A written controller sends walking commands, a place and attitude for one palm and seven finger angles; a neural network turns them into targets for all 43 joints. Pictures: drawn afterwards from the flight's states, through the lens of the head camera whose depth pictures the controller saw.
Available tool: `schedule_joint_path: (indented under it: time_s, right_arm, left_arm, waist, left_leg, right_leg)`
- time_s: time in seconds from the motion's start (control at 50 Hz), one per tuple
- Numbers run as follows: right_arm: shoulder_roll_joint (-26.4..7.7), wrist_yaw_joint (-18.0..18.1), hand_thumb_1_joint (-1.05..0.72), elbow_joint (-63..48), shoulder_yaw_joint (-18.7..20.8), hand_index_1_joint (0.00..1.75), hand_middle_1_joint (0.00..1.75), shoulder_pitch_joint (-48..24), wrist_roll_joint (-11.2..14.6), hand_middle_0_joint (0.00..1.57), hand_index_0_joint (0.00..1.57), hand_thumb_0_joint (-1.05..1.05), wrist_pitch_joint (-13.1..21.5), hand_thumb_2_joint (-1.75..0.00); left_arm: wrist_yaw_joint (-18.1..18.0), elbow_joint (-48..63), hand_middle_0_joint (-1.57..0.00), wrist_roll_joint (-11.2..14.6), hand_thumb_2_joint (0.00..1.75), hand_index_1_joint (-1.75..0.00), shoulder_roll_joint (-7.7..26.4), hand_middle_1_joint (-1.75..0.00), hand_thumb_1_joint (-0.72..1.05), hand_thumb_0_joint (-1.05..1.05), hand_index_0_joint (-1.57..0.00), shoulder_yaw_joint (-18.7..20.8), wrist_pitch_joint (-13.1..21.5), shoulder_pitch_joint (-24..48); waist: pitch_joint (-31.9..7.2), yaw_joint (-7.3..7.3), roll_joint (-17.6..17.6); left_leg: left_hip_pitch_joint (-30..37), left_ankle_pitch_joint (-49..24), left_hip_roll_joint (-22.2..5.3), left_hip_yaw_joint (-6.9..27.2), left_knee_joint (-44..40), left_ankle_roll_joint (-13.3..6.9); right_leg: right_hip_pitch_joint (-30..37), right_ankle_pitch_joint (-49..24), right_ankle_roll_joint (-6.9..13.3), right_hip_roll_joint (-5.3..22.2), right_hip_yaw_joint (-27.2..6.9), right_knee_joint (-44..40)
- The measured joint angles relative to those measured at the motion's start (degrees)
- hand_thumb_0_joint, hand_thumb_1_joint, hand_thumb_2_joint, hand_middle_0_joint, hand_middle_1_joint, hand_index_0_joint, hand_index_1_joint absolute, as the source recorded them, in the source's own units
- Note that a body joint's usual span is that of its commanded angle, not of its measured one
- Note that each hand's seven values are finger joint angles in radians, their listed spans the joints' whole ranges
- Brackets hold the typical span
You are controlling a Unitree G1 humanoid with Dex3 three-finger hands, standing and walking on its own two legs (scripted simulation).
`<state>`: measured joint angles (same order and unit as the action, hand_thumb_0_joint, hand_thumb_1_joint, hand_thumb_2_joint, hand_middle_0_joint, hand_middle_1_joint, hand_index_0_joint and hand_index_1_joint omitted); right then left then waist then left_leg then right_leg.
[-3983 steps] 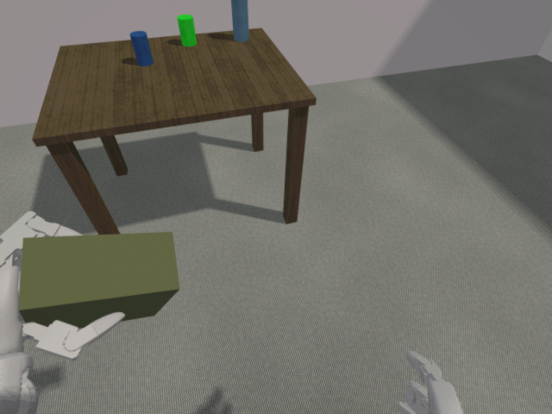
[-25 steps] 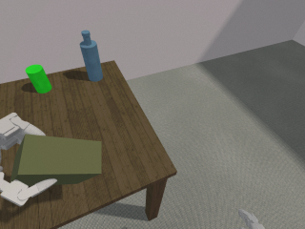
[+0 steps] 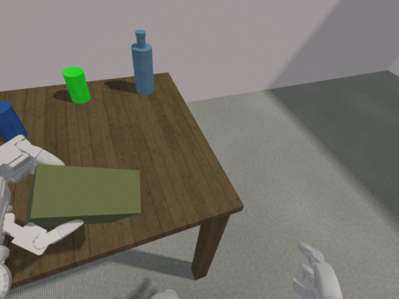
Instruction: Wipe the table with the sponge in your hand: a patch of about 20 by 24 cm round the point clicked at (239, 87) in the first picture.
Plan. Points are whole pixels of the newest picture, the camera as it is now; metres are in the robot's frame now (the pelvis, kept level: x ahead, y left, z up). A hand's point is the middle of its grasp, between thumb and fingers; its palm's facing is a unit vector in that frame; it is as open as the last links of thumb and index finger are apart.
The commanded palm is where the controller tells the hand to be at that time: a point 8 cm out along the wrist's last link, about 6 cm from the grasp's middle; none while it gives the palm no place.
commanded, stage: step back with the hand held close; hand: left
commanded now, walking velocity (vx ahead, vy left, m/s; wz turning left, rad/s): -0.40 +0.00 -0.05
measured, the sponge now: (97, 199) +0.24 +0.20 +0.13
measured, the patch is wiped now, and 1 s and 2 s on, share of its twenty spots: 1.00 1.00 1.00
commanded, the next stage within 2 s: stop stepping back and stand still in 0.54 s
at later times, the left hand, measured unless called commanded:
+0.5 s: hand (23, 231) +0.15 +0.23 +0.20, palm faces +0.24 -0.90 -0.36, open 10.5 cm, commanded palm +0.09 +0.28 +0.20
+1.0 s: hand out of the picture -0.02 +0.27 +0.17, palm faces +0.40 -0.88 -0.26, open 10.5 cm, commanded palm -0.07 +0.30 +0.20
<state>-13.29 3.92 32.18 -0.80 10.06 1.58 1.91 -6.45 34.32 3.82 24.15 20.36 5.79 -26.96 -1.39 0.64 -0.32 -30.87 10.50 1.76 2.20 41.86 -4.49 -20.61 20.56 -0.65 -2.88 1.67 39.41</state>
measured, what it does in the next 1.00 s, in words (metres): walks backwards: right foot, then left foot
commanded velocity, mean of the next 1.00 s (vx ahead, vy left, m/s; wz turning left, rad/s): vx -0.14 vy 0.00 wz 0.03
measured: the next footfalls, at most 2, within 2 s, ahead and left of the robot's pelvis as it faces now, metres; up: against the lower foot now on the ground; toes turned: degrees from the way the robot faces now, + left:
right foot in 0.28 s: -0.13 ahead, -0.14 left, +0.00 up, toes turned -2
left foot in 0.46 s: -0.06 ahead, +0.06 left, +0.00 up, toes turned -8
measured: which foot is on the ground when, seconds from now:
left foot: down 0.00-0.30, up 0.32-0.44, down 0.46-0.90, up 0.92-1.00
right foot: up 0.00-0.26, down 0.28-0.46, up 0.48-0.86, down 0.88-1.00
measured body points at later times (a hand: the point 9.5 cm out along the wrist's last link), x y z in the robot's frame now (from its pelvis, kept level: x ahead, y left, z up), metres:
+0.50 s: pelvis -0.09 +0.02 +0.02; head -0.09 +0.05 +0.46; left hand +0.13 +0.28 +0.21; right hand +0.04 -0.23 -0.06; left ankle -0.10 +0.06 -0.71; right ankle -0.15 -0.13 -0.68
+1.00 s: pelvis -0.23 +0.02 +0.02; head -0.27 +0.03 +0.47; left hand -0.05 +0.31 +0.19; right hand -0.07 -0.21 -0.06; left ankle -0.21 +0.10 -0.65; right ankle -0.28 -0.07 -0.71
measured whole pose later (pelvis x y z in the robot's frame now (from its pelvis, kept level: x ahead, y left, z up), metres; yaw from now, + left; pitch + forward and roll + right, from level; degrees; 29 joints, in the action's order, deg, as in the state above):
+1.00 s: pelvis -0.23 +0.02 +0.02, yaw +0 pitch -1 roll -2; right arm -11.4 1.5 38.6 -1.2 13.4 3.2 0.5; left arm -6.0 21.3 3.5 18.1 15.9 2.0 -21.7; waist -4.9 1.5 -0.7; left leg -29.2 18.0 5.0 4.0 58.5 -0.8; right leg -5.9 17.1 3.3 -4.4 4.2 23.7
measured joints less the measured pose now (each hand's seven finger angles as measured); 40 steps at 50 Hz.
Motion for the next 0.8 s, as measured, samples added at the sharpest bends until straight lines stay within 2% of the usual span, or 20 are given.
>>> schedule_joint_path:
  time_s: [0.08,0.12,0.18,0.28,0.3,0.34,0.38,0.4,0.42,0.46,0.48,0.5,0.52,0.56,0.62,0.68,0.7,0.74,0.76,0.8]
  right_arm:
    - [0.93,-0.43,-0.90,0.42,0.30,0.30,0.30,-0.43,-1.44,0.20,0.20,0.01,1.39,-0.90]
    - [1.55,-0.85,-0.90,0.77,0.12,0.30,0.30,-0.31,-1.55,0.20,0.20,0.01,2.14,-0.90]
    - [2.59,-1.53,-0.90,1.24,-0.60,0.30,0.30,-0.29,-1.45,0.20,0.20,0.01,3.04,-0.90]
    - [4.20,-2.42,-0.90,2.14,-1.41,0.30,0.30,-1.68,-1.51,0.20,0.20,0.01,3.88,-0.90]
    - [3.93,-2.46,-0.90,2.63,-1.35,0.30,0.30,-2.20,-1.40,0.20,0.20,0.01,3.74,-0.90]
    - [3.73,-2.16,-0.90,4.60,-1.26,0.30,0.30,-2.00,-0.92,0.20,0.20,0.01,2.91,-0.90]
    - [4.36,-1.74,-0.90,5.94,-1.20,0.30,0.30,0.47,-0.10,0.20,0.20,0.01,1.49,-0.90]
    - [4.54,-1.45,-0.90,5.92,-1.31,0.30,0.30,1.96,0.19,0.20,0.20,0.01,0.70,-0.90]
    - [4.37,-1.10,-0.90,5.66,-1.63,0.30,0.30,3.18,0.28,0.20,0.20,0.01,0.05,-0.90]
    - [2.64,-0.58,-0.90,4.55,-2.33,0.30,0.30,3.93,0.32,0.20,0.20,0.01,-0.65,-0.90]
    - [2.01,-0.77,-0.90,4.25,-2.08,0.30,0.30,3.27,0.06,0.20,0.20,0.01,-0.62,-0.90]
    - [2.03,-1.29,-0.90,4.42,-1.54,0.30,0.30,2.27,-0.12,0.20,0.20,0.01,-0.40,-0.90]
    - [2.20,-1.96,-0.90,4.61,-1.09,0.30,0.30,1.35,0.03,0.20,0.20,0.01,-0.08,-0.90]
    - [2.29,-2.94,-0.90,3.96,-0.75,0.30,0.30,0.36,-0.22,0.20,0.20,0.01,0.29,-0.90]
    - [2.15,-3.96,-0.90,1.92,0.06,0.30,0.30,0.60,-0.45,0.20,0.20,0.01,0.90,-0.90]
    - [1.85,-4.07,-0.90,0.02,1.06,0.30,0.30,2.15,-0.58,0.20,0.20,0.01,2.23,-0.90]
    - [1.74,-3.84,-0.90,-0.37,1.37,0.30,0.30,2.81,-0.60,0.20,0.20,0.01,2.62,-0.90]
    - [1.44,-3.06,-0.90,-0.58,1.64,0.30,0.30,4.05,-0.42,0.20,0.20,0.01,3.01,-0.90]
    - [1.35,-2.57,-0.90,-0.32,1.61,0.30,0.30,4.55,-0.34,0.20,0.20,0.01,2.98,-0.90]
    - [1.33,-1.67,-0.90,0.97,1.30,0.30,0.30,5.00,-0.24,0.20,0.20,0.01,2.58,-0.90]
  left_arm:
    - [0.18,-2.50,-0.71,-1.73,1.05,-1.32,-0.10,-1.36,-0.58,-0.01,-0.75,1.98,-0.87,2.21]
    - [0.04,-1.76,-0.71,-1.89,1.05,-1.32,-0.33,-1.36,-0.58,-0.01,-0.75,2.27,-1.42,3.14]
    - [-0.19,0.96,-0.71,-1.67,1.05,-1.33,-0.66,-1.36,-0.58,-0.01,-0.75,2.21,-1.01,3.00]
    - [0.09,2.97,-0.71,-0.88,1.05,-1.33,0.35,-1.36,-0.58,-0.01,-0.75,1.57,1.24,1.39]
    - [0.38,2.39,-0.71,-0.82,1.05,-1.33,-0.03,-1.36,-0.58,-0.01,-0.75,0.83,1.65,1.39]
    - [0.74,1.38,-0.71,-0.43,1.06,-1.33,-0.49,-1.36,-0.58,-0.01,-0.75,-1.21,2.13,0.55]
    - [0.98,1.43,-0.71,-0.11,1.06,-1.33,0.44,-1.36,-0.58,-0.01,-0.75,-2.19,2.42,-1.50]
    - [1.13,1.61,-0.71,-0.06,1.06,-1.33,0.77,-1.36,-0.59,-0.01,-0.75,-2.17,2.53,-2.40]
    - [1.25,1.52,-0.71,0.00,1.06,-1.33,0.84,-1.36,-0.59,-0.01,-0.75,-1.96,2.71,-2.80]
    - [1.21,0.61,-0.71,0.15,1.06,-1.33,0.40,-1.36,-0.59,-0.01,-0.75,-1.18,2.93,-1.86]
    - [1.03,-0.24,-0.71,0.18,1.06,-1.33,0.64,-1.36,-0.59,-0.01,-0.75,-0.45,2.85,-0.56]
    - [0.87,-1.52,-0.71,0.12,1.06,-1.33,1.15,-1.36,-0.59,-0.01,-0.75,0.21,2.52,1.23]
    - [0.79,-2.90,-0.71,0.25,1.06,-1.33,1.48,-1.36,-0.59,-0.01,-0.75,0.66,2.03,3.12]
    - [0.63,-4.60,-0.71,0.73,1.06,-1.33,1.44,-1.36,-0.59,-0.01,-0.75,1.17,0.63,5.17]
    - [0.59,-2.07,-0.71,1.07,1.05,-1.33,0.26,-1.37,-0.58,-0.01,-0.75,0.48,-1.97,2.57]
    - [1.02,4.10,-0.70,1.60,1.05,-1.33,0.67,-1.37,-0.58,-0.01,-0.74,-0.56,-2.51,-4.63]
    - [1.11,6.03,-0.70,1.55,1.05,-1.33,1.43,-1.37,-0.58,-0.01,-0.74,-0.55,-2.25,-7.23]
    - [0.97,8.48,-0.71,1.15,1.05,-1.33,3.34,-1.37,-0.58,-0.01,-0.75,0.25,-1.31,-11.66]
    - [0.79,8.67,-0.71,0.87,1.05,-1.33,4.31,-1.37,-0.58,-0.01,-0.75,0.92,-0.85,-12.99]
    - [0.25,6.61,-0.71,0.38,1.05,-1.33,5.17,-1.36,-0.58,-0.01,-0.75,1.87,-0.59,-12.97]
  waist:
    - [1.49,0.35,0.39]
    - [1.78,0.82,0.38]
    - [1.56,1.31,0.71]
    - [1.07,0.90,1.12]
    - [1.62,0.52,-0.58]
    - [1.94,-0.36,-2.59]
    - [-0.71,-0.86,-0.26]
    - [-2.36,-1.22,1.21]
    - [-3.70,-1.62,2.29]
    - [-4.35,-2.00,1.61]
    - [-3.54,-2.27,1.21]
    - [-2.09,-2.34,1.84]
    - [-0.43,-2.17,2.81]
    - [2.09,-2.71,3.94]
    - [4.41,-3.85,3.72]
    - [4.60,-3.95,3.19]
    - [4.17,-3.69,2.98]
    - [2.67,-2.80,2.50]
    - [1.72,-2.20,2.34]
    - [-0.17,-0.86,2.14]
  left_leg:
    - [0.35,-1.75,-0.34,-0.82,-3.37,-0.53]
    - [0.39,-3.99,-0.81,-0.95,-6.26,-0.46]
    - [-0.16,-7.29,-1.55,-1.51,-10.53,0.04]
    - [-2.74,-11.77,-1.87,-3.13,-14.04,1.01]
    - [-3.43,-11.40,-2.68,-2.41,-12.81,1.53]
    - [-3.67,-1.61,-2.70,-0.47,-5.62,3.89]
    - [-2.61,9.20,0.27,-0.67,6.57,5.32]
    - [-1.18,12.03,1.59,-1.16,10.31,5.37]
    - [1.14,12.30,2.35,-1.60,10.53,5.15]
    - [7.68,-0.47,1.71,-1.06,1.75,3.44]
    - [9.43,1.51,1.57,-0.81,-1.62,1.07]
    - [10.54,4.79,1.97,-1.05,-3.55,-0.53]
    - [11.68,6.50,2.41,-1.52,-5.64,-1.34]
    - [12.94,5.01,2.76,-1.78,-9.70,-1.98]
    - [13.96,0.28,2.19,-0.97,-14.44,-0.06]
    - [13.56,-2.60,2.02,-0.27,-17.23,2.45]
    - [13.11,-3.30,2.16,-0.07,-17.74,2.35]
    - [11.89,-4.35,2.61,0.15,-18.15,0.47]
    - [11.21,-4.76,2.91,0.14,-18.12,-0.47]
    - [10.28,-5.65,3.59,-0.02,-18.48,-0.74]
  right_leg:
    - [-2.65,4.27,-0.17,-1.77,-2.58,13.46]
    - [-1.46,5.04,-0.19,-2.00,-2.77,14.70]
    - [2.40,6.11,0.28,-1.75,-2.77,9.72]
    - [10.88,3.33,2.19,-0.25,-2.54,-9.03]
    - [11.84,3.53,1.50,-1.08,-1.95,-11.13]
    - [13.63,2.00,0.52,-2.15,-1.52,-12.80]
    - [13.44,1.92,0.04,-0.26,-2.37,-11.85]
    - [12.91,2.12,-0.08,0.82,-2.65,-11.24]
    - [11.95,1.97,-0.10,1.67,-2.41,-10.21]
    - [7.27,-0.30,-0.54,1.77,-0.05,-3.56]
    - [3.62,-0.21,0.05,1.38,-0.12,2.33]
    - [0.41,2.28,0.90,0.99,-1.84,7.51]
    - [-2.36,4.61,1.53,0.60,-3.68,11.48]
    - [-6.73,7.02,1.77,0.22,-4.89,15.09]
    - [-8.58,3.88,1.61,0.41,-3.47,10.23]
    - [-6.86,-1.51,1.54,0.44,-1.65,4.08]
    - [-5.78,-1.87,1.37,0.29,-1.23,2.91]
    - [-3.10,-1.08,0.85,-0.23,-1.02,1.83]
    - [-1.53,-0.08,0.59,-0.43,-1.15,1.61]
    - [2.26,2.16,0.53,-0.59,-1.46,0.20]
